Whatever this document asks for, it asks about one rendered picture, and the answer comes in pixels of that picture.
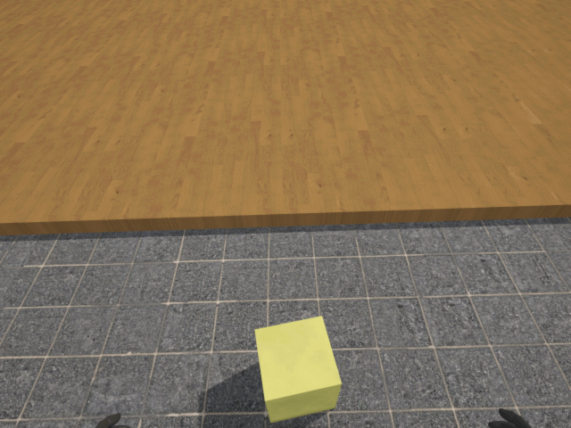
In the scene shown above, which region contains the robot right hand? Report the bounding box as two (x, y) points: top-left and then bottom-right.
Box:
(488, 408), (532, 428)

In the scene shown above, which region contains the carton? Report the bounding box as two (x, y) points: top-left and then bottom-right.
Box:
(254, 316), (342, 423)

